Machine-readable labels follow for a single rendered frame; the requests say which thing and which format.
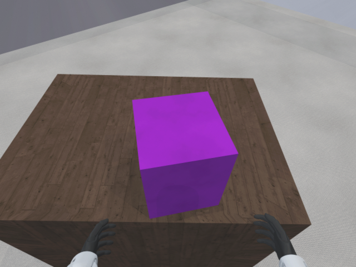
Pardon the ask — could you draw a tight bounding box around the right robot hand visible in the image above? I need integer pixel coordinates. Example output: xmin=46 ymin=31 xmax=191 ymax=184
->
xmin=253 ymin=213 xmax=297 ymax=260

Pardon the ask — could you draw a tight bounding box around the robot left forearm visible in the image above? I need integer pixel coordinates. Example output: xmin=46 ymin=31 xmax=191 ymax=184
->
xmin=67 ymin=251 xmax=98 ymax=267

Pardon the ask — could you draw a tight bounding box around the carton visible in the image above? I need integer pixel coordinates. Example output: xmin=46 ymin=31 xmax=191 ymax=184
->
xmin=132 ymin=91 xmax=238 ymax=219

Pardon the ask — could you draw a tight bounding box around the robot right forearm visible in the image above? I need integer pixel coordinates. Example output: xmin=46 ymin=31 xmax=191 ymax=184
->
xmin=279 ymin=255 xmax=308 ymax=267

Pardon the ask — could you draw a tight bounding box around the pedestal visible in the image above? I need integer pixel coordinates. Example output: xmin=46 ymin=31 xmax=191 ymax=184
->
xmin=0 ymin=74 xmax=311 ymax=267

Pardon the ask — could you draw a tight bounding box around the left robot hand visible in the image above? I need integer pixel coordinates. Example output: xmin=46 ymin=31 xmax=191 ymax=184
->
xmin=81 ymin=219 xmax=116 ymax=257

